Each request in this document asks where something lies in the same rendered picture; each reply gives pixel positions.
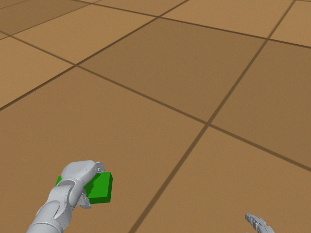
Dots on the left robot arm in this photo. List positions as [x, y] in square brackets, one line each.
[55, 215]

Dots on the small box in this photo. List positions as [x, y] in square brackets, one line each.
[98, 190]

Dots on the right robot hand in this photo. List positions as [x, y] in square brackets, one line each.
[258, 224]

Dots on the left robot hand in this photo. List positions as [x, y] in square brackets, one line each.
[83, 171]

